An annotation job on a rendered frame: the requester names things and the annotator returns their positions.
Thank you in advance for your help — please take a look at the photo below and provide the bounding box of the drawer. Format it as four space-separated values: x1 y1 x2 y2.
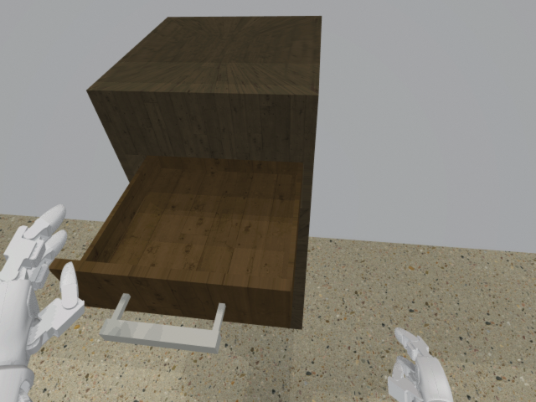
49 156 303 328

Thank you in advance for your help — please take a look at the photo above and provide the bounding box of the right robot hand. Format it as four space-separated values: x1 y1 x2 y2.
388 327 454 402

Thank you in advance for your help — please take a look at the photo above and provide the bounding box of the left robot hand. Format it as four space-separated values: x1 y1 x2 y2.
0 204 85 367

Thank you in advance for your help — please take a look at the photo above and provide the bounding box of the handle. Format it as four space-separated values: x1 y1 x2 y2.
99 293 226 354

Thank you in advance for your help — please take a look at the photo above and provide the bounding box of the robot left forearm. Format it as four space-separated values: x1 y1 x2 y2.
0 365 34 402

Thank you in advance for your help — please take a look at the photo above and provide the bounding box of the cabinet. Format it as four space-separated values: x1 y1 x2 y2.
86 16 322 330

